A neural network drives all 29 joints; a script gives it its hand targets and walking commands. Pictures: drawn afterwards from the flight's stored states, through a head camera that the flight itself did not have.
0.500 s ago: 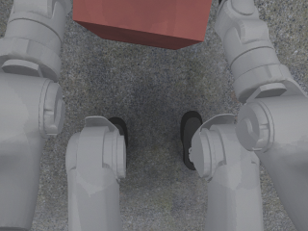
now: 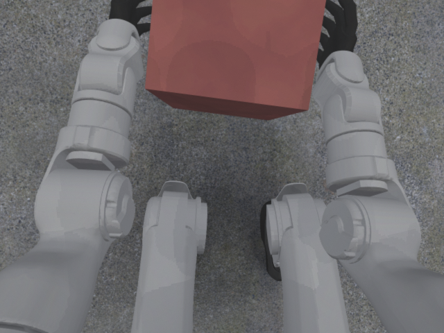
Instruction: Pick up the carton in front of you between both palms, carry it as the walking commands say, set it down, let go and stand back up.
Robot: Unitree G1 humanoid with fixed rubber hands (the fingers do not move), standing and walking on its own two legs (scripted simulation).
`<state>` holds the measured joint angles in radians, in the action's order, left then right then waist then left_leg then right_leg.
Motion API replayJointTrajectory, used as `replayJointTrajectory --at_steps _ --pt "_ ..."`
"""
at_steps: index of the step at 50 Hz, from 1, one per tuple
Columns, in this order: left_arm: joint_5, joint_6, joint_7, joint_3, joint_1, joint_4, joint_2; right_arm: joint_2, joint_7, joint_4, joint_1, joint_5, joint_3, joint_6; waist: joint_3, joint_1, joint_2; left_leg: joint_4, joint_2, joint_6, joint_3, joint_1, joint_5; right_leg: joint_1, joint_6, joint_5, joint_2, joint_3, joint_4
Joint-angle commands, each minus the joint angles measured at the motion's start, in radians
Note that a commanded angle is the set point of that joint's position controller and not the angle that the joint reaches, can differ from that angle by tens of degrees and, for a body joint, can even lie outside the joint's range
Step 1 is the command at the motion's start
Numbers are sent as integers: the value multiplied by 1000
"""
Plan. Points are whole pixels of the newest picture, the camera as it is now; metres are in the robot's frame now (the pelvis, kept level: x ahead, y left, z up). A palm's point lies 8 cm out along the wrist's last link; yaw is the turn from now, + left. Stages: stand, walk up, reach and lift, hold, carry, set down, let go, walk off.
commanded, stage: reach and lift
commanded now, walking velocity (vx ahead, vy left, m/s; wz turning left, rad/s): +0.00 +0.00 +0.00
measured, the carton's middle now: (231, 49) +0.55 +0.03 -0.18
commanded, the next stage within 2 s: none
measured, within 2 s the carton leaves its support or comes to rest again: neither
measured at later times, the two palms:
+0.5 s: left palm (67, 0) +0.48 +0.18 +0.06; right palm (431, 30) +0.49 -0.12 +0.06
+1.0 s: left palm out of the picture +0.43 +0.17 +0.23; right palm out of the picture +0.45 -0.13 +0.23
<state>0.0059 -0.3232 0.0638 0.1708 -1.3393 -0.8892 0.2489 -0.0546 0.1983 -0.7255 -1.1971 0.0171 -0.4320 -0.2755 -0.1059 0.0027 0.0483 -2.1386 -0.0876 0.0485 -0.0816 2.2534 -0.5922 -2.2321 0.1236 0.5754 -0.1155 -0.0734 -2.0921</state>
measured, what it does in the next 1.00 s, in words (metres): rises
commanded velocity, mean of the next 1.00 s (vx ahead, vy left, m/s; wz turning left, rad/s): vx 0.00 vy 0.00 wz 0.00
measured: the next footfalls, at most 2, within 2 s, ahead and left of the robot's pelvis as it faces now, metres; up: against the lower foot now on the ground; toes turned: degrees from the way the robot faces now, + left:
none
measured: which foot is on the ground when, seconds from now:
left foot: down 0.00-1.00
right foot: down 0.00-1.00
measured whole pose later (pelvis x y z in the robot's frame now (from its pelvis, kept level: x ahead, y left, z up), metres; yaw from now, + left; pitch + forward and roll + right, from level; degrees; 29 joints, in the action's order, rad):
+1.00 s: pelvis +0.05 -0.01 +0.26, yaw +4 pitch +29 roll +0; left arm 0.21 -0.33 0.00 0.37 -0.64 -0.68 -0.06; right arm 0.13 0.10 -0.62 -0.60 -0.19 -0.41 -0.32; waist 0.24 0.01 0.01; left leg -1.22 -0.09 0.05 -0.13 1.27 -0.45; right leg -1.26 0.04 0.45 -0.10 -0.12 -1.21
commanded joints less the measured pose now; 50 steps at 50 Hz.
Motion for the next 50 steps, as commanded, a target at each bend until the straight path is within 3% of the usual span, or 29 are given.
replayJointTrajectory --at_steps 1,2,5,9,12,14,15,16,17,20,21,26,28,30,31,35,36,39,41,45,46,47,48,49,50 --pt "-16 -15 -275 -255 -459 54 -1206 1011 -312 66 -761 16 443 -37 1216 -8 -145 336 -63 -12 161 -722 301 496 -84 -212 -69 225 258" --pt "-2 -16 -279 -242 -450 50 -1229 1007 -315 51 -736 -5 425 -39 1228 -31 -135 357 -62 -12 150 -742 304 515 -83 -221 -78 230 276" --pt "31 -12 -278 -189 -462 22 -1223 1016 -323 -1 -714 -49 366 -48 1174 -46 -135 409 -70 -13 147 -731 246 519 -88 -179 -82 224 326" --pt "113 -18 -280 -98 -441 -26 -1169 1018 -327 -42 -701 -107 308 -57 1116 -7 -124 484 -76 -24 156 -722 164 538 -87 -110 -80 208 404" --pt "147 -22 -286 -57 -449 -26 -1155 1058 -335 -74 -665 -135 281 -74 1129 -4 -86 538 -77 -34 163 -731 125 595 -84 -84 -82 199 468" --pt "136 -22 -292 -83 -455 13 -1177 1091 -340 -36 -668 -116 320 -76 1215 10 -73 559 -80 -33 170 -783 155 659 -76 -115 -82 198 490" --pt "131 -23 -294 -101 -454 38 -1192 1109 -341 -34 -653 -109 341 -79 1241 32 -76 567 -85 -32 182 -791 181 700 -73 -138 -82 189 510" --pt "125 -26 -296 -112 -448 37 -1205 1119 -343 -20 -649 -103 352 -82 1266 17 -80 580 -85 -32 172 -832 189 704 -71 -148 -82 195 514" --pt "116 -28 -301 -129 -436 64 -1224 1132 -344 14 -657 -88 387 -84 1306 33 -69 580 -86 -33 176 -857 218 735 -67 -159 -82 190 531" --pt "83 -43 -316 -176 -402 95 -1266 1161 -349 53 -617 -76 441 -96 1352 10 -48 615 -85 -29 171 -909 254 799 -65 -194 -82 194 569" --pt "67 -46 -320 -203 -400 130 -1273 1178 -350 78 -616 -58 464 -100 1394 20 -56 624 -88 -27 181 -949 288 843 -64 -225 -83 187 583" --pt "-6 -55 -325 -313 -317 215 -1324 1217 -349 139 -501 -11 579 -109 1454 6 -47 680 -89 -13 172 -1055 371 996 -60 -323 -82 173 646" --pt "1 -57 -324 -310 -251 200 -1323 1217 -350 134 -454 -5 595 -110 1392 19 -48 712 -89 -12 171 -1068 358 1017 -62 -306 -78 160 684" --pt "16 -59 -325 -294 -187 155 -1328 1206 -349 103 -402 -19 583 -108 1291 15 -54 753 -87 -14 163 -1063 327 1022 -66 -277 -74 151 727" --pt "23 -57 -327 -282 -161 142 -1329 1205 -349 86 -363 -34 574 -108 1258 -2 -35 777 -89 -13 156 -1075 320 1042 -63 -276 -74 154 751" --pt "33 -33 -314 -305 -88 186 -1346 1248 -347 85 -267 -24 586 -85 1237 24 -46 846 -85 -18 132 -1199 379 1113 -67 -318 -73 127 821" --pt "36 -28 -309 -300 -68 177 -1340 1234 -345 58 -224 -32 575 -81 1188 13 -50 864 -82 -16 126 -1206 381 1113 -68 -324 -73 121 837" --pt "63 -14 -300 -284 5 153 -1345 1231 -346 15 -132 -63 551 -65 1053 17 -65 932 -79 -21 107 -1261 361 1130 -77 -287 -68 103 907" --pt "66 -4 -295 -281 42 154 -1359 1219 -349 35 -119 -60 556 -52 1033 24 -70 974 -77 -22 96 -1320 370 1172 -81 -289 -63 96 940" --pt "57 12 -289 -320 105 178 -1383 1230 -351 53 -39 -67 589 -36 1019 4 -60 1043 -69 -21 75 -1421 410 1261 -86 -329 -56 85 1012" --pt "60 14 -288 -323 128 189 -1383 1235 -353 56 -14 -66 591 -35 1003 16 -74 1060 -69 -20 80 -1429 408 1298 -89 -334 -52 73 1036" --pt "60 15 -289 -323 141 192 -1385 1235 -353 64 5 -74 598 -36 977 1 -64 1083 -67 -22 73 -1450 408 1320 -91 -342 -52 73 1058" --pt "66 12 -287 -325 167 181 -1392 1237 -355 71 10 -69 600 -35 969 16 -74 1106 -67 -24 71 -1480 409 1340 -91 -336 -48 67 1077" --pt "63 12 -288 -336 196 188 -1394 1233 -355 74 38 -74 616 -38 950 4 -63 1127 -63 -24 65 -1504 420 1368 -92 -345 -48 65 1101" --pt "63 11 -287 -349 220 202 -1395 1238 -356 80 69 -72 626 -37 943 15 -71 1146 -61 -26 60 -1533 434 1395 -93 -358 -44 58 1122"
